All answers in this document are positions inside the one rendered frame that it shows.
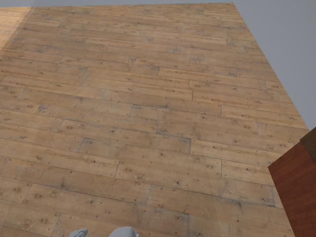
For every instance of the left robot thigh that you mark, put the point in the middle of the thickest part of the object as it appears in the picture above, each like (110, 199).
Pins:
(124, 232)

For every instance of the cupboard door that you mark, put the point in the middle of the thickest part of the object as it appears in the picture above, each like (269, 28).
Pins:
(309, 143)

